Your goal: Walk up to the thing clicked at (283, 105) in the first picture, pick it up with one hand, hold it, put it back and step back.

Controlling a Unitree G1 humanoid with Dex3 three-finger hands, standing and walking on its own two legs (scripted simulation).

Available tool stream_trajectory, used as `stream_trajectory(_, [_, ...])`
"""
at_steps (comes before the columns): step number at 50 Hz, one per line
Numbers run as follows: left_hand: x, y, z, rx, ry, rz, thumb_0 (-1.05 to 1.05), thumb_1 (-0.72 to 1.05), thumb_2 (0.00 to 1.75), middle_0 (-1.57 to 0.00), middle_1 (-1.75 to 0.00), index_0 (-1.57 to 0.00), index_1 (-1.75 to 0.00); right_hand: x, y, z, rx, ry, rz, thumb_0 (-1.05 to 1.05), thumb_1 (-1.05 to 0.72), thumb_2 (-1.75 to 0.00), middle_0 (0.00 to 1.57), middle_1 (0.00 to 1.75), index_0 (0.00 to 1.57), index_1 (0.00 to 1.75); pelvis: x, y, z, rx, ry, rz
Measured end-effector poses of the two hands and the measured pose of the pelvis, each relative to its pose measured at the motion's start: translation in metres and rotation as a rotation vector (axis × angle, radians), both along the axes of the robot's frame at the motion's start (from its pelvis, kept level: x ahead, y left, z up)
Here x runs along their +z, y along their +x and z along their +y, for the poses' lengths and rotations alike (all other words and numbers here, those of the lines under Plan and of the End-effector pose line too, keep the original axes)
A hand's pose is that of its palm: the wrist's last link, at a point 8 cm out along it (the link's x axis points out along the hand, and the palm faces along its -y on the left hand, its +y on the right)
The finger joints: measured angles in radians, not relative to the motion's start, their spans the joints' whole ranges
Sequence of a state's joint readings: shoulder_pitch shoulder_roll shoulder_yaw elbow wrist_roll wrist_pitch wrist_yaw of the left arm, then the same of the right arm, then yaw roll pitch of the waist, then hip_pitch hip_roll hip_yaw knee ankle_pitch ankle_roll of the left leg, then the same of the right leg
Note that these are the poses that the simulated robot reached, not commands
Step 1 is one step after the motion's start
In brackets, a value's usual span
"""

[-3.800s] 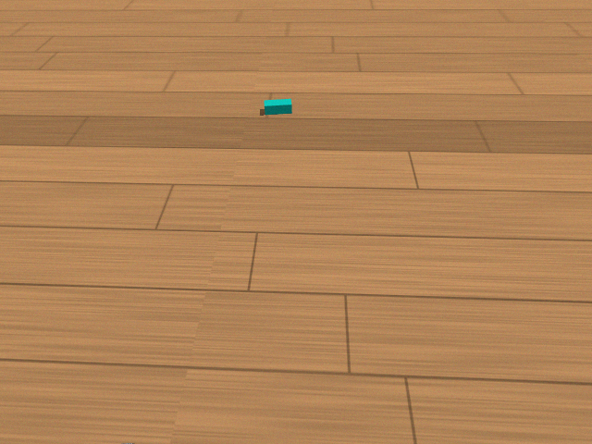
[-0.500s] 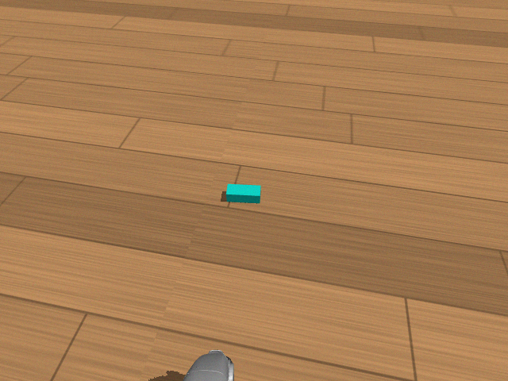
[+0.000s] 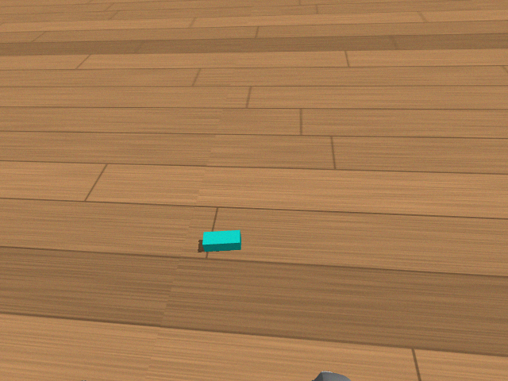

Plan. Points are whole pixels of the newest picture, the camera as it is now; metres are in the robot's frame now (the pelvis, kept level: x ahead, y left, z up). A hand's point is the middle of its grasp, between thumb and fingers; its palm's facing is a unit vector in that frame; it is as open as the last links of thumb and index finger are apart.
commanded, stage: walk up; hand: left
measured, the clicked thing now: (222, 240) +0.80 +0.22 -0.72
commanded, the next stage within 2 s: none
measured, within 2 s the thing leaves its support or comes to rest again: neither
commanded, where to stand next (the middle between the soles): +0.38 +0.01 m, yaw +1 degrees
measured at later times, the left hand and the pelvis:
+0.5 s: hand (118, 352) +0.20 +0.29 -0.15, palm faces +0.00 -0.93 -0.36, open 7.4 cm; pelvis +0.18 +0.01 +0.00, yaw +2 degrees
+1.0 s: hand (146, 266) +0.36 +0.27 -0.11, palm faces +0.00 -0.89 -0.45, open 7.3 cm; pelvis +0.30 -0.01 +0.01, yaw +2 degrees
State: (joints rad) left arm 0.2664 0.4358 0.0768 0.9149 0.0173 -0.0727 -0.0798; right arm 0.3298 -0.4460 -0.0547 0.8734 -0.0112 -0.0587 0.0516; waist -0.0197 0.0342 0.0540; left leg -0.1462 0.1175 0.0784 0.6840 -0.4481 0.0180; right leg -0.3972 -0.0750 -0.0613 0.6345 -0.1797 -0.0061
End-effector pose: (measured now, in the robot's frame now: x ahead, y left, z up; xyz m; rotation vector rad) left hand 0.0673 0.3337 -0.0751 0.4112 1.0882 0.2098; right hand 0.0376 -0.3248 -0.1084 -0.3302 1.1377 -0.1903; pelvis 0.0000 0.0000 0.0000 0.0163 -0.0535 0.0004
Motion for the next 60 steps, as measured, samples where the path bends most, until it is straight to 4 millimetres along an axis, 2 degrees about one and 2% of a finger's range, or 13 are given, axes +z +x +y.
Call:
stream_trajectory(4, [0.011,0.023,-0.019,0.022,0.010,-0.034,0.01,0.91,0.90,-0.20,-0.30,-0.21,-0.30,-0.006,0.035,-0.009,0.010,0.015,0.046,0.01,-0.90,-0.90,0.20,0.30,0.20,0.30,0.005,0.026,-0.011,0.005,0.003,-0.002])
stream_trajectory(11, [0.019,0.041,-0.031,0.057,-0.004,0.025,0.01,0.90,0.90,-0.20,-0.30,-0.21,-0.30,0.008,0.102,-0.007,0.058,0.044,0.033,0.01,-0.90,-0.90,0.20,0.30,0.20,0.30,0.021,0.073,-0.018,0.014,-0.008,0.014])
stream_trajectory(18, [-0.003,0.066,-0.018,0.096,-0.039,0.076,0.01,0.90,0.90,-0.20,-0.30,-0.21,-0.30,0.020,0.173,0.007,0.104,0.014,0.024,0.01,-0.90,-0.90,0.20,0.30,0.20,0.30,0.016,0.127,-0.008,0.033,-0.036,0.015])
stream_trajectory(21, [-0.022,0.086,-0.006,0.101,-0.052,0.096,0.01,0.90,0.90,-0.20,-0.30,-0.21,-0.30,0.022,0.208,0.015,0.112,-0.017,-0.020,0.01,-0.90,-0.90,0.20,0.30,0.20,0.30,0.005,0.154,0.003,0.041,-0.033,0.012])
stream_trajectory(24, [-0.032,0.113,-0.001,0.098,-0.062,0.116,0.01,0.90,0.90,-0.20,-0.30,-0.21,-0.30,0.026,0.232,0.022,0.096,-0.034,-0.075,0.00,-0.90,-0.90,0.20,0.30,0.21,0.30,0.002,0.173,0.012,0.039,-0.023,0.001])
stream_trajectory(29, [-0.025,0.168,-0.003,0.057,-0.080,0.080,0.01,0.91,0.90,-0.20,-0.30,-0.21,-0.30,0.039,0.249,0.026,0.071,-0.037,-0.073,0.00,-0.90,-0.90,0.20,0.30,0.21,0.30,0.012,0.203,0.012,0.037,-0.016,0.001])
stream_trajectory(33, [-0.016,0.204,-0.007,0.032,-0.073,0.067,0.01,0.91,0.90,-0.20,-0.30,-0.21,-0.30,0.037,0.259,0.019,0.058,-0.030,-0.045,0.00,-0.90,-0.90,0.21,0.30,0.21,0.30,0.016,0.228,0.007,0.030,-0.007,0.005])
stream_trajectory(37, [-0.008,0.237,-0.014,0.021,-0.031,0.056,0.01,0.91,0.90,-0.20,-0.30,-0.21,-0.30,0.023,0.270,0.004,0.037,-0.015,0.001,0.00,-0.90,-0.90,0.21,0.30,0.21,0.30,0.013,0.254,-0.003,0.028,-0.006,0.009])
stream_trajectory(40, [-0.010,0.258,-0.019,0.025,0.020,0.030,0.01,0.91,0.90,-0.20,-0.30,-0.21,-0.30,0.001,0.286,-0.007,0.023,-0.002,0.027,0.00,-0.90,-0.90,0.21,0.30,0.21,0.30,0.000,0.272,-0.015,0.025,-0.007,0.005])
stream_trajectory(44, [-0.004,0.273,-0.030,0.039,0.025,0.014,0.01,0.91,0.90,-0.20,-0.30,-0.21,-0.30,-0.012,0.310,-0.007,0.028,0.019,0.058,0.01,-0.90,-0.90,0.20,0.30,0.20,0.30,0.000,0.285,-0.019,0.028,-0.009,-0.002])
stream_trajectory(50, [0.004,0.282,-0.029,0.049,0.027,0.025,0.01,0.90,0.90,-0.20,-0.30,-0.21,-0.30,-0.010,0.339,0.004,0.056,0.033,0.065,0.00,-0.90,-0.90,0.20,0.30,0.20,0.30,0.008,0.302,-0.013,0.032,-0.008,0.007])
stream_trajectory(56, [-0.019,0.295,-0.008,0.082,0.006,0.051,0.01,0.90,0.90,-0.20,-0.30,-0.21,-0.30,-0.010,0.352,0.016,0.042,-0.008,0.060,0.00,-0.90,-0.90,0.20,0.30,0.20,0.30,-0.003,0.315,0.003,0.035,-0.003,0.002])
stream_trajectory(60, [-0.029,0.305,-0.008,0.098,-0.034,0.071,0.01,0.90,0.90,-0.20,-0.30,-0.21,-0.30,-0.003,0.359,0.027,0.032,-0.009,0.064,0.00,-0.90,-0.90,0.20,0.30,0.20,0.30,0.000,0.322,0.008,0.036,-0.020,0.002])
